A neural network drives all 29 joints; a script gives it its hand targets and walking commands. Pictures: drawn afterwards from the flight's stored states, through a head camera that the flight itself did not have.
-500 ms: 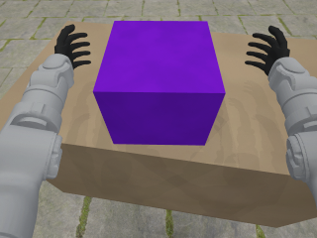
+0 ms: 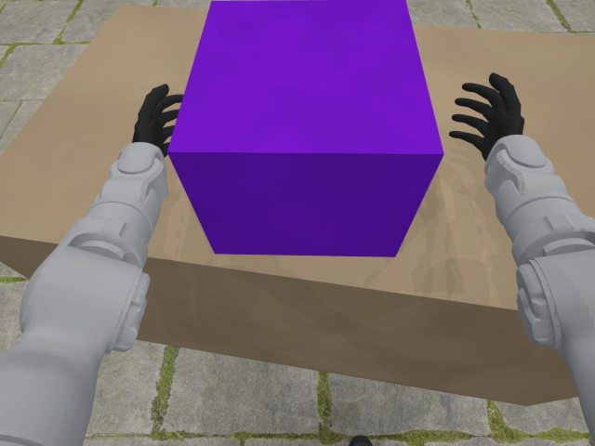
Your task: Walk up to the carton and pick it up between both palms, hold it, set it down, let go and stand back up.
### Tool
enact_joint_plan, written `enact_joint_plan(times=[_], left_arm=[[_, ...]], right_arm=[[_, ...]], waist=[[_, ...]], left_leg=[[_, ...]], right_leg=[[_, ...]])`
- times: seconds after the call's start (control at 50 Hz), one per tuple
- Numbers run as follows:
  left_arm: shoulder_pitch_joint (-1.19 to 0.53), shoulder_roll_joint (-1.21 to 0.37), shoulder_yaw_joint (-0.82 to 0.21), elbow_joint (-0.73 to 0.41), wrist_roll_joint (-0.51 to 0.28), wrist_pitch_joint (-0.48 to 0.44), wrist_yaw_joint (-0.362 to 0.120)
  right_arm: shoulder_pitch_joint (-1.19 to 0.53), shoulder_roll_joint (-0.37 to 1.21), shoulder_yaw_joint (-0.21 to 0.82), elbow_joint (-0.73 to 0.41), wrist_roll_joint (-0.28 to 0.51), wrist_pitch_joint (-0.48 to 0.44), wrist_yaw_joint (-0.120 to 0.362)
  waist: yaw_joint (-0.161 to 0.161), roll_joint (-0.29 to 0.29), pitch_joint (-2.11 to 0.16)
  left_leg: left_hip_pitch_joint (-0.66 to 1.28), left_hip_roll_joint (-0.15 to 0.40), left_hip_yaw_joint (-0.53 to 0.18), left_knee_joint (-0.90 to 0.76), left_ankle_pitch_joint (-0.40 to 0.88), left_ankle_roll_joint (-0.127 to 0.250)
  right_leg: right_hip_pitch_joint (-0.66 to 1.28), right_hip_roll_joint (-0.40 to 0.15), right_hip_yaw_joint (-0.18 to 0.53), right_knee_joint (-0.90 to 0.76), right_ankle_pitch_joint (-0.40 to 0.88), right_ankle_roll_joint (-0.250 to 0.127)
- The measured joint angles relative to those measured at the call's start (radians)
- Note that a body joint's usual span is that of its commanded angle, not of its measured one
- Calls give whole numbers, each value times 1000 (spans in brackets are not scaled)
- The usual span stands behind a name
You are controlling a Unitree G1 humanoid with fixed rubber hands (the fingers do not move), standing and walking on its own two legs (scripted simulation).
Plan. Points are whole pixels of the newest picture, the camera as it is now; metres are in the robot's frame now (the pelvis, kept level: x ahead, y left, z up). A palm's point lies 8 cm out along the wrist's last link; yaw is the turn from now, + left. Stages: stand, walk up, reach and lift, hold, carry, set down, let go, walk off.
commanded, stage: reach and lift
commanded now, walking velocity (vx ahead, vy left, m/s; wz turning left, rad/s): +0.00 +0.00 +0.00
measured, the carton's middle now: (305, 132) +0.55 +0.02 +0.07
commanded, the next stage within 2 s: none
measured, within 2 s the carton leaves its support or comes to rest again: neither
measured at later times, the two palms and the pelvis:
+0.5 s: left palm (168, 155) +0.48 +0.20 +0.09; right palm (475, 144) +0.48 -0.20 +0.11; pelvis +0.00 +0.00 +0.00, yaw -1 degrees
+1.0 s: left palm (178, 148) +0.48 +0.19 +0.11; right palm (471, 133) +0.48 -0.19 +0.13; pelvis +0.00 +0.00 +0.00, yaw +0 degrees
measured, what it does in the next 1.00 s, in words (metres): stands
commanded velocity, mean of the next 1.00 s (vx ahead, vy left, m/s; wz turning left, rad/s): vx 0.00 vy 0.00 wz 0.00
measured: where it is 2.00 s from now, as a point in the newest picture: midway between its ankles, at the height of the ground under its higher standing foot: outside the picture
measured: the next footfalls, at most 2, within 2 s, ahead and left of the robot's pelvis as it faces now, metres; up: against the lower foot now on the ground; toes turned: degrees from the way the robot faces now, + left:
none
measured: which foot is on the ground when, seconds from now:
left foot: down 0.00-1.00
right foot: down 0.00-1.00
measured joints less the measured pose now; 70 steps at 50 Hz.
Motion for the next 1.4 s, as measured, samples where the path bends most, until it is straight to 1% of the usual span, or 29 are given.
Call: enact_joint_plan(times=[0.1, 0.2, 0.26, 0.38, 0.5, 0.56, 0.64, 0.72, 0.82, 0.92, 1.06, 1.16, 1.26, 1.4], left_arm=[[-23, -15, 14, 62, -3, -33, -7], [-43, -19, 45, 114, 13, -79, -32], [-45, -19, 47, 141, 18, -102, -37], [-6, -33, 36, 115, 9, -111, -14], [-4, -54, 66, 70, 54, -86, 9], [-17, -68, 49, 82, 53, -74, 23], [-48, -76, 17, 118, 36, -68, 36], [-76, -86, 12, 144, 27, -70, 45], [-109, -91, 42, 183, 50, -83, 37], [-106, -91, 56, 204, 64, -104, 34], [-61, -88, 97, 169, 95, -123, 35], [-42, -83, 113, 154, 110, -129, 32], [-44, -83, 120, 169, 112, -139, 27], [-50, -87, 146, 194, 120, -164, 21]], right_arm=[[4, 1, 32, 8, 7, -13, -3], [6, 11, 69, 23, 16, -31, -15], [5, 27, 77, 26, 17, -42, -15], [21, 70, 34, -6, -9, -64, -18], [9, 93, -4, 8, -41, -61, -28], [-5, 98, -23, 32, -48, -52, -28], [-40, 104, -55, 77, -69, -42, -25], [-55, 103, -73, 85, -94, -31, -22], [-83, 106, -57, 106, -100, -25, -24], [-82, 126, -73, 98, -111, -32, -34], [-52, 149, -106, 76, -134, -48, -58], [-13, 166, -135, 30, -166, -51, -70], [-13, 168, -134, 20, -185, -47, -76], [-16, 171, -166, 26, -222, -54, -71]], waist=[[6, 4, -26], [-9, -6, -5], [-18, -15, 6], [-29, -19, -33], [-23, -28, -23], [-18, -24, -37], [-21, -12, -48], [-23, -15, -57], [-31, -26, -34], [-41, -33, -31], [-45, -28, -20], [-46, -18, -34], [-47, -9, -29], [-50, -11, -18]], left_leg=[[-8, 5, 12, 18, -18, 2], [16, 2, 15, 13, -20, 4], [20, 0, 16, 5, -14, 3], [-36, 4, 8, 23, -14, -2], [-37, 4, 7, 32, -13, 2], [-44, 2, 5, 40, -15, 4], [-51, 0, 1, 57, -23, 6], [-47, 0, 3, 59, -26, 7], [-21, 2, 3, 48, -22, 5], [-17, 2, -1, 27, -10, 1], [-8, 3, -5, -3, 5, -5], [-13, 5, -7, -15, 10, -6], [-5, 3, -7, -19, 11, -5], [8, 0, -5, -28, 14, -4]], right_leg=[[-21, 4, 12, 31, -20, 2], [-5, 2, 16, 43, -30, 4], [-3, 0, 16, 40, -27, 3], [-46, 4, 10, 34, -16, 1], [-38, 4, 9, 24, -5, 4], [-39, 2, 8, 23, -3, 5], [-40, 0, 4, 31, -7, 6], [-40, 0, 7, 38, -12, 6], [-18, 2, 7, 36, -13, 5], [-16, 2, 2, 24, -9, 0], [-7, 4, -4, -3, 4, -4], [-8, 6, -7, -19, 11, -5], [-1, 4, -7, -20, 9, -4], [8, 1, -6, -21, 8, -3]])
